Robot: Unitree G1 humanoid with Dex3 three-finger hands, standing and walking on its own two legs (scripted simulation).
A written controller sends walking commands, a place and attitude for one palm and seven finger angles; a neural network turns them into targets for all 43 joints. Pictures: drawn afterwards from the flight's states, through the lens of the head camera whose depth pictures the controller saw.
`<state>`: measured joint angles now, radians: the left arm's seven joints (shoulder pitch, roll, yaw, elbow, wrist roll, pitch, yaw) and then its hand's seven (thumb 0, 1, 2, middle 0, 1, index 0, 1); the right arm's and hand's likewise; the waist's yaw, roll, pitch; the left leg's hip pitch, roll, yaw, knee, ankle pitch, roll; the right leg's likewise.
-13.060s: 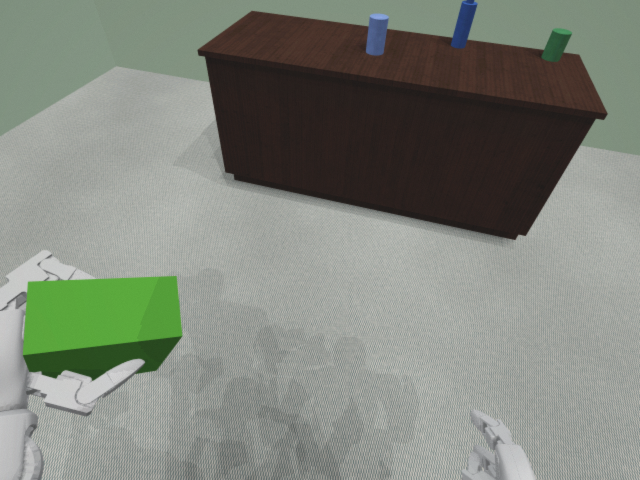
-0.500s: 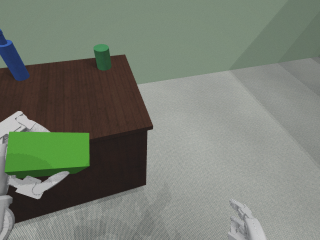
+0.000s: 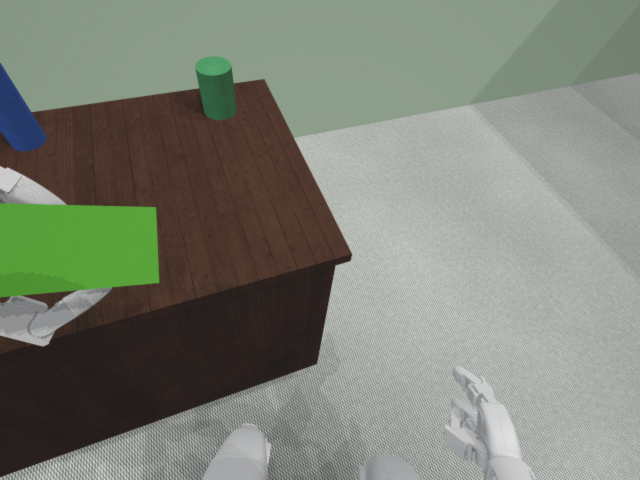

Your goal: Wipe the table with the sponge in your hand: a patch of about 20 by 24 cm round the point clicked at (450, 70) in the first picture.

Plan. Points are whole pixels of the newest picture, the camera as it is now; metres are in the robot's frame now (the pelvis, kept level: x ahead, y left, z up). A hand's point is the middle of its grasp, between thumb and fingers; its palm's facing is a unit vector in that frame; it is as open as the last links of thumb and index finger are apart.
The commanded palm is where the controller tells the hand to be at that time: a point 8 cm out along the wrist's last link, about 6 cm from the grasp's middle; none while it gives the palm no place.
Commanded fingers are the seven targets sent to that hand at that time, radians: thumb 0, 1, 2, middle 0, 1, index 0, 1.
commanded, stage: shuffle to correct the standing spot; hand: left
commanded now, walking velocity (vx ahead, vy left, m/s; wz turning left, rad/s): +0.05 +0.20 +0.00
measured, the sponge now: (87, 251) +0.25 +0.23 +0.19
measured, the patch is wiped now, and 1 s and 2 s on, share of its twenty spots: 0.00 0.00 0.00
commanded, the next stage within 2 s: come to a stop and stand still in 1.04 s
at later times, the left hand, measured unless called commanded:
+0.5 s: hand out of the picture +0.28 +0.32 +0.21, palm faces +0.36 -0.84 -0.41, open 9.8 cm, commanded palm +0.21 +0.37 +0.22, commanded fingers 0.00 0.10 1.30 -1.20 -1.60 -1.20 -1.60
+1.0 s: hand out of the picture +0.26 +0.39 +0.23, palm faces +0.33 -0.85 -0.41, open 9.8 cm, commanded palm +0.19 +0.46 +0.22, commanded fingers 0.00 0.10 1.30 -1.20 -1.60 -1.20 -1.60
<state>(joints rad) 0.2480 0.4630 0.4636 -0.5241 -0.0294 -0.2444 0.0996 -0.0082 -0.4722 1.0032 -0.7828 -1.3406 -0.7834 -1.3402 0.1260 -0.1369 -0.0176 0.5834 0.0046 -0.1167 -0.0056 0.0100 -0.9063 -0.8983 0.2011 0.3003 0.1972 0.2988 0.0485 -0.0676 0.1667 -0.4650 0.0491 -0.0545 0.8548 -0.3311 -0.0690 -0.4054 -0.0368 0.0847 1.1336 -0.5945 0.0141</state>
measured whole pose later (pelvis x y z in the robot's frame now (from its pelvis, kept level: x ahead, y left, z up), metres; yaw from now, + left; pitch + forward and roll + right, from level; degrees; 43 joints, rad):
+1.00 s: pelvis +0.03 +0.18 +0.03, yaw +0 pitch -1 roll +3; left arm 0.46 0.41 0.37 -0.66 -0.03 -0.21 0.16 -0.01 -0.48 1.01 -0.79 -1.34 -0.79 -1.34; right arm 0.16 -0.24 -0.05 0.59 0.00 -0.11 -0.05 0.01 -0.90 -0.90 0.20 0.30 0.20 0.30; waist -0.03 -0.09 0.12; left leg -0.26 0.02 0.09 0.54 -0.24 -0.02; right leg -0.40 -0.16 -0.06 0.72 -0.33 0.03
